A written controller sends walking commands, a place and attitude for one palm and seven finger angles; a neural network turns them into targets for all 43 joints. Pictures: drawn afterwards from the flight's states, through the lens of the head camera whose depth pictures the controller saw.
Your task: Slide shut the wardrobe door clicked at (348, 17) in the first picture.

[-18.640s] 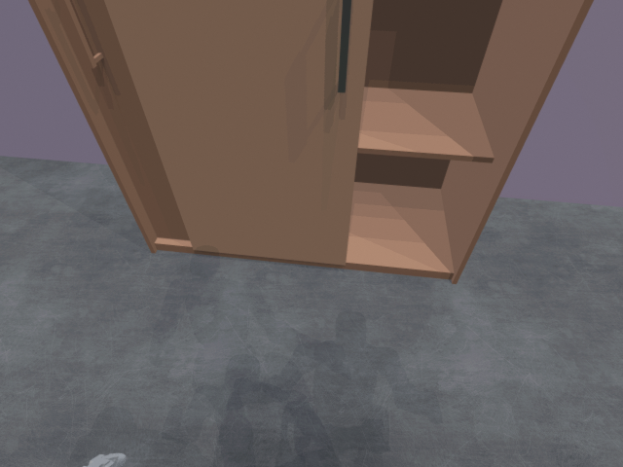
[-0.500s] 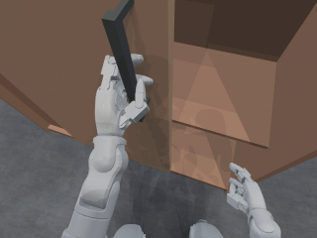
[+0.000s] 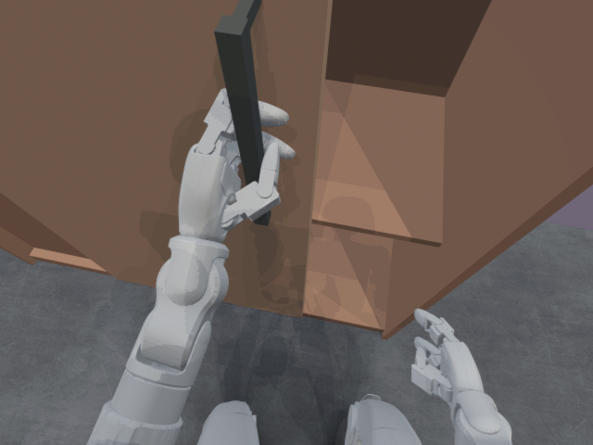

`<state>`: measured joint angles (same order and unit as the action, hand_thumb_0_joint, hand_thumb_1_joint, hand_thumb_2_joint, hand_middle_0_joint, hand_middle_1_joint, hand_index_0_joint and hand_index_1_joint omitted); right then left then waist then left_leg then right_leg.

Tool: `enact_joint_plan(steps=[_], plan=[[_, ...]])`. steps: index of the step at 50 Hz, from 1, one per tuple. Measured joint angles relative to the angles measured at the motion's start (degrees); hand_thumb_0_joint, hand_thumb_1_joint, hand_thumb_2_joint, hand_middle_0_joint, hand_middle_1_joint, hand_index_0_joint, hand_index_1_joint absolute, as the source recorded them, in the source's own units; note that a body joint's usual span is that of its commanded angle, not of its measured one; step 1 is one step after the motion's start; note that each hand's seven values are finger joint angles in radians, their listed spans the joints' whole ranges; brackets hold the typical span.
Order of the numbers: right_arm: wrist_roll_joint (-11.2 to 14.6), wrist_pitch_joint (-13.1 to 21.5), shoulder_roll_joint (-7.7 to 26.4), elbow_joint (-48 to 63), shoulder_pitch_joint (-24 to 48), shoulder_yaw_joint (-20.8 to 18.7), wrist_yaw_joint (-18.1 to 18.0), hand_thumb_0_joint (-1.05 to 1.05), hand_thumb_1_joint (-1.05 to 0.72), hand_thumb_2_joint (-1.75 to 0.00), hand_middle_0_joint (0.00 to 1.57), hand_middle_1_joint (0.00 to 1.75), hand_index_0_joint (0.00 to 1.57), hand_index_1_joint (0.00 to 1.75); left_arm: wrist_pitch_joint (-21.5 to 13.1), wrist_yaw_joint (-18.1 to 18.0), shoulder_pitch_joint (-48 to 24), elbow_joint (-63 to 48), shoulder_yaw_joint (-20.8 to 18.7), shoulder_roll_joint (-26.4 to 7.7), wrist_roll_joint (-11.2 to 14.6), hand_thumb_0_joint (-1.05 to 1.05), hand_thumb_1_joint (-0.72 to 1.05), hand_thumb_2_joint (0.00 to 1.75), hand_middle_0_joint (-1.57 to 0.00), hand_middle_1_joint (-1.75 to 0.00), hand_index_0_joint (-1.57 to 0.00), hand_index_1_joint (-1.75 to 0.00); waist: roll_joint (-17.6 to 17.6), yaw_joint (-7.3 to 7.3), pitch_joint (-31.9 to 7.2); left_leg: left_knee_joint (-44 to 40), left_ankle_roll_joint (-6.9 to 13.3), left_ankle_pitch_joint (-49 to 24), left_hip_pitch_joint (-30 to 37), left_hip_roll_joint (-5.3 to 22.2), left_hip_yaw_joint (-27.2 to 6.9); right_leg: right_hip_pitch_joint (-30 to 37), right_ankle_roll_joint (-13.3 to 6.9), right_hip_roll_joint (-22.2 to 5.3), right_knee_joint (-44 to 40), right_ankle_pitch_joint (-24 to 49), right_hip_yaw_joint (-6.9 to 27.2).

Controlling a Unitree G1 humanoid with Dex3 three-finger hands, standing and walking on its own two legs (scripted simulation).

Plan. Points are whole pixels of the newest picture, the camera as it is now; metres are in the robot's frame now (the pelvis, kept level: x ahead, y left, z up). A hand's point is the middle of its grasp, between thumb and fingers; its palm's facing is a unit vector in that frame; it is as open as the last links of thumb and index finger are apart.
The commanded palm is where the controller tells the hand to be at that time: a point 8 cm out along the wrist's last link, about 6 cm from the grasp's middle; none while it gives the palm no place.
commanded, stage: step sideways, sliding the door along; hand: left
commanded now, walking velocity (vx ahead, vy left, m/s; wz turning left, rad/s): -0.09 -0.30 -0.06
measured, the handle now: (258, 138) +0.38 +0.11 +0.17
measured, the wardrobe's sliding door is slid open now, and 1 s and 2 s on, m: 0.27 0.14 0.00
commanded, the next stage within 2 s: none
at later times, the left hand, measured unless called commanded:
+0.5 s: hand (324, 192) +0.34 +0.04 +0.16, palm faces +0.28 -0.96 -0.04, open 6.1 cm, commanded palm +0.31 +0.00 +0.17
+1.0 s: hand (408, 218) +0.32 -0.04 +0.16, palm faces +0.11 -0.99 -0.09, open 6.1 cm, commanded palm +0.30 -0.06 +0.17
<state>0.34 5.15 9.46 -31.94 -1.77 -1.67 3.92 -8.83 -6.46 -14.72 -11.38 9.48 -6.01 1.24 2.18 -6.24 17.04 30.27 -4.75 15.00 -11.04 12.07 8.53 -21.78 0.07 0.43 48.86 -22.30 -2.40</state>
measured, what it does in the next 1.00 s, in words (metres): steps to the right: right foot, then left foot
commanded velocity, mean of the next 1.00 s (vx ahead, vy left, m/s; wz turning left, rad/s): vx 0.06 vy -0.19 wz -0.04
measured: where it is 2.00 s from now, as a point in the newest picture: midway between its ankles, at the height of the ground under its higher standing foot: outside the picture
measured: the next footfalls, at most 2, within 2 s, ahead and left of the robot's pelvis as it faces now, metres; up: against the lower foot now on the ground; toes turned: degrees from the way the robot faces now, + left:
right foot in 0.10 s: +0.01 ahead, -0.22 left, +0.00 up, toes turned -1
left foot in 0.26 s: +0.00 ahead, +0.11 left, +0.00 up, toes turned +7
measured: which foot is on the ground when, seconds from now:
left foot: down 0.00-0.14, up 0.16-0.24, down 0.26-0.48, up 0.50-0.60, down 0.62-1.00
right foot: up 0.00-0.08, down 0.10-1.00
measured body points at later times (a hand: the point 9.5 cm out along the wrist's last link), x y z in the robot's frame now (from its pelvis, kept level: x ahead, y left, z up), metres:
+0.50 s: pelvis -0.07 -0.14 -0.02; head -0.01 -0.14 +0.42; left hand +0.32 +0.09 +0.16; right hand +0.12 -0.36 -0.13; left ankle -0.04 +0.09 -0.73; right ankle -0.03 -0.22 -0.74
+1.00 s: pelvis -0.06 -0.15 +0.00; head -0.02 -0.17 +0.44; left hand +0.31 +0.01 +0.17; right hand +0.16 -0.35 -0.10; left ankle -0.08 +0.00 -0.74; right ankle -0.03 -0.22 -0.73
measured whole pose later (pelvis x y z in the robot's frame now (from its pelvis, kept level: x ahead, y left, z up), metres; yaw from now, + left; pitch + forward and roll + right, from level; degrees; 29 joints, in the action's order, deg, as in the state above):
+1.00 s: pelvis -0.06 -0.15 +0.00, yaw -1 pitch -2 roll +1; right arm 1.3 4.9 10.7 -36.3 -3.7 -1.4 0.7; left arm -3.1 -9.4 -27.9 13.0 2.9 -7.9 4.7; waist 1.5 -5.4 7.3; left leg 29.5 -3.4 17.0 -10.4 4.8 4.1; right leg -16.5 -2.4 2.7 32.4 -13.8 -2.4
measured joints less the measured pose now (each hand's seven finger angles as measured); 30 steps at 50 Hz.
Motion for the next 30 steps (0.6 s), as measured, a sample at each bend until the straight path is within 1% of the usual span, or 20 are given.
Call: enact_joint_plan(steps=[5,6,7,8,10,11,12,13,14,15,17,21,22,23,24,25,27,28,29,30], plan=[[0.92,-0.63,-0.67,-0.25,-0.67,0.88,-0.38,0.01,-0.91,-0.9,0.2,0.3,0.2,0.3,1.69,-1.53,-4.34,4.05,-4.29,-0.14,1.32,0.02,0.79,0.87,-0.45,-1.4,-0.25,-1.39,0.37,-1.31,-0.74,3.71,-2.71,0.15,-2.38,3.08,-1.02,7.39,0.37,-1.29,-11.23,6.51,0.25],[1.23,-0.68,-0.78,-0.45,-0.45,1.12,-0.47,0.01,-0.91,-0.9,0.2,0.3,0.2,0.3,1.97,-1.85,-5.46,4.93,-5.55,-0.2,1.53,0.02,0.79,0.87,-0.45,-1.4,-0.24,-1.39,0.34,-1.33,-0.86,5.1,-3.2,0.4,-3.38,3.61,-1.59,8.81,0.79,-0.92,-13.74,4.34,-0.02],[1.59,-0.82,-0.45,-0.92,0.31,1.21,-0.63,0.01,-0.91,-0.9,0.2,0.3,0.21,0.3,2.02,-2.25,-6.41,5.86,-7.1,0.04,1.18,0.02,0.8,0.87,-0.45,-1.4,-0.23,-1.4,1.5,-0.71,-0.41,6.39,-2.57,0.4,-4.4,4.68,-2.75,9.12,0.45,0.19,-14.29,2.94,-0.91],[1.91,-1.05,-0.15,-1.58,1.05,1.17,-0.93,0.01,-0.91,-0.9,0.2,0.3,0.21,0.3,2.25,-2.65,-7.03,6.62,-8.44,-0.06,0.84,0.02,0.79,0.87,-0.45,-1.4,-0.22,-1.4,2.19,0.27,-0.15,8.09,-0.63,0.49,-5.59,4.45,-4.51,8.72,-0.41,0.82,-14.14,3.57,-1.66],[2.08,-1.34,0.17,-3.02,1.55,0.93,-1.9,0.01,-0.91,-0.9,0.2,0.3,0.21,0.3,3.22,-3.46,-7.35,7.78,-10.11,-0.66,1.15,0.01,0.8,0.87,-0.45,-1.4,-0.21,-1.4,0.99,1.6,-1.1,12.56,1.73,6.3,-7.3,0.04,-7.13,6.88,-1.64,0.18,-13.68,5.96,-1.66],[1.98,-1.27,0.37,-3.46,1.18,0.75,-2.31,0.01,-0.91,-0.9,0.2,0.3,0.21,0.3,3.89,-3.79,-7.28,8.23,-10.68,-0.8,1.2,0.01,0.8,0.87,-0.45,-1.4,-0.21,-1.4,0.02,1.96,-2.17,12.61,2.5,7.86,-7.24,-2.3,-7.17,5.96,-1.81,-0.28,-13.81,6.07,-1.33],[1.82,-1.14,0.7,-3.75,0.62,0.58,-2.65,0.01,-0.91,-0.9,0.2,0.3,0.21,0.3,4.51,-4.1,-7.2,8.67,-11.16,-0.93,1.29,0.01,0.81,0.86,-0.45,-1.4,-0.21,-1.4,-0.72,2.28,-3.29,9.84,3.12,5.95,-6.08,-3.92,-6.25,5.01,-1.87,-0.46,-13.72,6.16,-1.0],[1.65,-1.1,1.22,-3.68,-0.16,0.31,-2.88,0.01,-0.91,-0.9,0.2,0.3,0.21,0.3,5.05,-4.31,-7.3,9.21,-11.51,-1.07,1.53,0.01,0.81,0.86,-0.45,-1.4,-0.21,-1.4,-0.81,2.65,-4.53,5.59,3.75,0.69,-4.37,-4.14,-5.12,3.81,-1.84,-0.12,-12.9,6.3,-1.08],[1.41,-1.25,1.42,-3.44,-0.8,-0.29,-2.98,0.01,-0.91,-0.9,0.2,0.3,0.21,0.3,5.39,-4.31,-8.1,10.15,-11.72,-1.67,1.82,0.01,0.81,0.86,-0.45,-1.4,-0.21,-1.4,-1.36,2.96,-4.92,3.64,2.28,0.34,-3.73,-3.97,-4.9,2.46,-1.24,-0.07,-10.86,6.26,-0.87],[1.28,-1.61,1.48,-3.06,-1.45,-0.99,-2.76,0.01,-0.91,-0.9,0.2,0.3,0.21,0.3,5.52,-4.05,-9.28,11.5,-11.89,-2.27,2.2,0.01,0.81,0.86,-0.44,-1.4,-0.21,-1.4,-2.09,2.75,-4.62,3.28,0.88,0.6,-3.46,-3.91,-4.8,1.23,-0.72,0.04,-7.61,3.59,-0.13],[1.21,-2.17,1.96,-2.46,-2.87,-1.74,-1.95,0.01,-0.91,-0.9,0.2,0.3,0.2,0.3,5.82,-3.59,-11.42,14.23,-12.47,-2.78,2.59,0.02,0.82,0.86,-0.41,-1.4,-0.2,-1.4,-2.21,2.24,-3.93,3.01,-0.64,0.76,-2.89,-2.97,-5.3,0.27,-0.47,0.71,-3.22,-0.62,0.45],[1.67,-2.65,3.03,-2.37,-5.2,-1.68,-0.71,0.01,-0.91,-0.9,0.19,0.3,0.2,0.3,6.19,-3.09,-14.97,19.78,-14.26,-3.84,3.82,0.02,0.83,0.86,-0.37,-1.4,-0.19,-1.4,-0.62,1.25,-3.72,4.3,-2.73,0.82,-2.92,0.15,-6.95,3.68,-0.38,1.11,-7.01,1.18,-0.13],[1.94,-2.71,3.09,-2.45,-5.8,-1.51,-0.73,0.01,-0.91,-0.9,0.19,0.3,0.2,0.3,6.42,-3.01,-15.89,21.19,-14.72,-4.2,4.03,0.01,0.83,0.86,-0.37,-1.4,-0.18,-1.39,-0.53,0.94,-4.13,5.5,-3.02,1.31,-3.5,0.61,-7.36,5.43,-0.28,0.78,-9.85,3.36,-0.13],[2.28,-2.72,3.33,-2.9,-5.85,-1.35,-0.91,0.01,-0.91,-0.9,0.19,0.3,0.2,0.3,6.5,-3.1,-16.77,22.6,-15.38,-4.28,4.08,0.01,0.82,0.86,-0.38,-1.4,-0.17,-1.39,0.48,0.92,-3.97,6.98,-2.68,2.02,-3.99,1.59,-8.21,6.22,-0.94,1.59,-10.74,4.5,-0.86],[2.56,-2.66,3.51,-3.76,-5.62,-1.24,-1.3,0.01,-0.91,-0.9,0.19,0.3,0.2,0.3,6.57,-3.44,-17.38,23.86,-15.97,-4.22,3.99,0.01,0.82,0.86,-0.38,-1.4,-0.16,-1.39,1.63,1.51,-3.65,8.01,-0.87,2.52,-4.36,2.32,-9.33,6.82,-1.93,2.44,-10.87,4.66,-1.93],[2.64,-2.57,3.39,-4.98,-5.37,-1.17,-1.8,0.01,-0.91,-0.9,0.19,0.3,0.2,0.3,6.45,-3.67,-17.64,25.08,-16.39,-4.24,3.9,0.01,0.82,0.86,-0.39,-1.4,-0.15,-1.39,1.72,2.13,-3.86,9.66,0.63,4.18,-5.02,1.44,-10.43,6.89,-2.8,2.46,-10.88,4.49,-2.56],[2.38,-2.04,3.08,-7.34,-5.21,-1.02,-2.86,0.01,-0.91,-0.9,0.19,0.3,0.2,0.3,6.42,-4.25,-17.37,26.59,-16.6,-4.1,3.7,0.0,0.82,0.86,-0.39,-1.4,-0.15,-1.39,0.46,2.51,-4.96,15.0,2.5,9.45,-6.26,-3.09,-11.46,6.68,-3.81,1.47,-11.98,4.76,-2.49],[2.18,-1.48,3.03,-8.13,-5.41,-0.88,-3.31,0.01,-0.91,-0.9,0.19,0.3,0.2,0.3,6.66,-4.63,-16.94,26.74,-16.45,-3.88,3.77,0.0,0.82,0.85,-0.38,-1.4,-0.15,-1.39,-0.18,2.42,-5.6,15.67,3.17,10.76,-6.09,-5.37,-11.01,6.69,-3.95,1.03,-13.19,5.44,-2.13],[1.95,-0.78,3.03,-8.79,-5.67,-0.66,-3.67,0.01,-0.91,-0.9,0.19,0.3,0.2,0.3,6.85,-5.02,-16.37,26.65,-16.23,-3.63,3.9,0.0,0.82,0.85,-0.37,-1.4,-0.15,-1.39,-0.73,2.31,-6.28,13.47,3.72,10.15,-5.03,-7.2,-9.85,6.7,-3.92,0.74,-14.46,6.28,-1.71],[1.7,-0.1,3.08,-9.14,-6.04,-0.45,-3.94,0.01,-0.91,-0.9,0.19,0.3,0.2,0.3,6.87,-5.35,-15.81,26.55,-15.93,-3.37,3.97,0.01,0.82,0.85,-0.36,-1.4,-0.16,-1.39,-1.1,2.25,-7.07,8.74,4.15,6.53,-3.19,-8.45,-8.16,6.55,-3.86,0.64,-15.35,6.93,-1.4]])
